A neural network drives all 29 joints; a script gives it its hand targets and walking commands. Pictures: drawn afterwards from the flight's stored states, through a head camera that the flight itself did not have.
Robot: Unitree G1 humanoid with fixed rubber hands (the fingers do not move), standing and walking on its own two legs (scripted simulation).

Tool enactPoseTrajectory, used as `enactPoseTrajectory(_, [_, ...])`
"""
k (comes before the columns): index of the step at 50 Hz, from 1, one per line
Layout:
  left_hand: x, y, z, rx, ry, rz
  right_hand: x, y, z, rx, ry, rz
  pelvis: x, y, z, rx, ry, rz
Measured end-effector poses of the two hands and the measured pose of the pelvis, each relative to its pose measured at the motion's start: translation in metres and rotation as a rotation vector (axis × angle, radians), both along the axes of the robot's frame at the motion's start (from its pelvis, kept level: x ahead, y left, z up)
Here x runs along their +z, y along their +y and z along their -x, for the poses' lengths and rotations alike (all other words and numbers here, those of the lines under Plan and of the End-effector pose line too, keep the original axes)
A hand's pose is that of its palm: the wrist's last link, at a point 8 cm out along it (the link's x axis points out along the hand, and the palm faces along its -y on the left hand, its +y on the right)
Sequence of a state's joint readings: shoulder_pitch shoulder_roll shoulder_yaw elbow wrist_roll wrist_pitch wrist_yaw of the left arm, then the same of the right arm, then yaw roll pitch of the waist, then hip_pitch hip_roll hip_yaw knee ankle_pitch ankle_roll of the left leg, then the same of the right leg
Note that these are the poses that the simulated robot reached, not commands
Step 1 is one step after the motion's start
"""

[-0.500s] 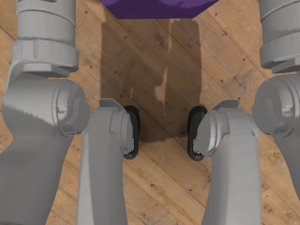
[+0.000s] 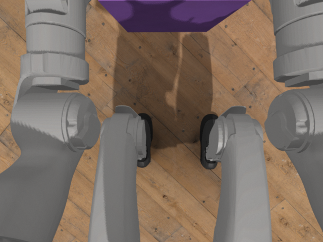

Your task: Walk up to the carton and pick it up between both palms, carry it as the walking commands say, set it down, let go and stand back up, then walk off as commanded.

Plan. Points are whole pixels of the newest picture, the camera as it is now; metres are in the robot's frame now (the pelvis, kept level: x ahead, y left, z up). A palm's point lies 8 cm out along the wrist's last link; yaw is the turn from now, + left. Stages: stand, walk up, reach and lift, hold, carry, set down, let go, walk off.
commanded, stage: reach and lift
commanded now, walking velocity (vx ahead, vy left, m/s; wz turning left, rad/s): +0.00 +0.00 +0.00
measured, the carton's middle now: out of the picture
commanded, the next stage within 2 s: none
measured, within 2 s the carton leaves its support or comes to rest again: neither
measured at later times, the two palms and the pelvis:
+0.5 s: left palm out of the picture +0.56 +0.15 +0.00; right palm out of the picture +0.56 -0.14 -0.01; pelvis -0.01 +0.00 +0.05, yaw +0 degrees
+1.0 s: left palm out of the picture +0.53 +0.15 +0.06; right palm out of the picture +0.53 -0.14 +0.06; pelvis -0.01 +0.00 +0.10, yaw +0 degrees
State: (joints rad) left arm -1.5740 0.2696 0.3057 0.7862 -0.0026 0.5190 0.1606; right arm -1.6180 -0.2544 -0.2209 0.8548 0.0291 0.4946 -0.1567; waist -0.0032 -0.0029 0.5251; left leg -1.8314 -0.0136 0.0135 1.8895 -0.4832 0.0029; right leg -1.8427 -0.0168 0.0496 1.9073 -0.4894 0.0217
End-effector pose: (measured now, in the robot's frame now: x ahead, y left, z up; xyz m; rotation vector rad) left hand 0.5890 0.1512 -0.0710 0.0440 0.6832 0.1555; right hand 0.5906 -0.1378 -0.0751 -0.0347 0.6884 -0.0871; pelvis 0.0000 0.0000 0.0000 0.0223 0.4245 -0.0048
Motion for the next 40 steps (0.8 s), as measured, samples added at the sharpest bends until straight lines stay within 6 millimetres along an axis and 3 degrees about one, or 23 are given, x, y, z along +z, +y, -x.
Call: enactPoseTrajectory(40, [0.107, -0.003, 0.045, -0.008, -0.001, -0.010, 0.105, -0.003, 0.047, -0.001, 0.006, 0.001, 0.081, -0.001, 0.012, -0.007, -0.135, -0.004])
